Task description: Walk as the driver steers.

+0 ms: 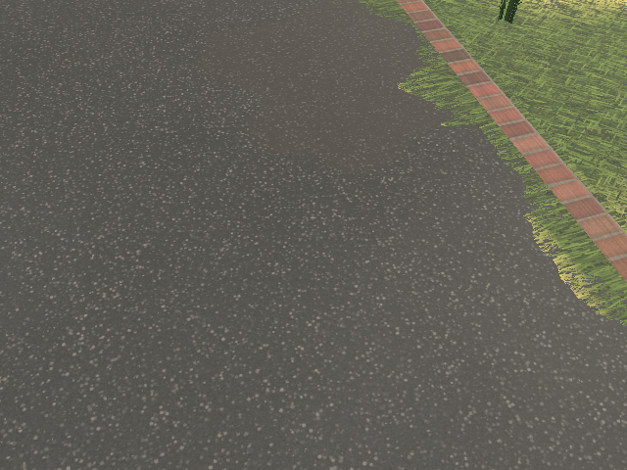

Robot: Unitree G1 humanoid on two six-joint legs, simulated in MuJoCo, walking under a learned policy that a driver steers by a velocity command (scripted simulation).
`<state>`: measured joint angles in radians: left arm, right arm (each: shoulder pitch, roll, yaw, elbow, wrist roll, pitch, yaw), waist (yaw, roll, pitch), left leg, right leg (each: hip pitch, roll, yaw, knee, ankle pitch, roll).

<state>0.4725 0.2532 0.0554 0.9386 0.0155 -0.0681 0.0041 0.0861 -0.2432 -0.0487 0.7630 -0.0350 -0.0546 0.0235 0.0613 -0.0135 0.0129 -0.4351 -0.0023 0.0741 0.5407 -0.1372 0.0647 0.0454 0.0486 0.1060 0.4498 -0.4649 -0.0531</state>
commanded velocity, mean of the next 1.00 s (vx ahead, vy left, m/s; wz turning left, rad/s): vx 0.36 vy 0.00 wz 0.13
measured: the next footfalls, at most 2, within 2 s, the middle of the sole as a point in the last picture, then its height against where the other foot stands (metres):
right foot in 0.52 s outside the picture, level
left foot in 1.02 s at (285, 437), level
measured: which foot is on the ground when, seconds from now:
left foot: down 0.00-0.52, up 0.54-1.00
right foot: up 0.00-0.50, down 0.52-1.00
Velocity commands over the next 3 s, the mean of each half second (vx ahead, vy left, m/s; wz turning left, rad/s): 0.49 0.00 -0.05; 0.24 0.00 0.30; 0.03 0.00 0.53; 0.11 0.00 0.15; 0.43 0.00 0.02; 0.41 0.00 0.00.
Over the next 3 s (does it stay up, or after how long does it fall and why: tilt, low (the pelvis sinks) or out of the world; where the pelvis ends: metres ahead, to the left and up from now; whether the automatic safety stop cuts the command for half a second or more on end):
stays up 0.92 0.23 0.02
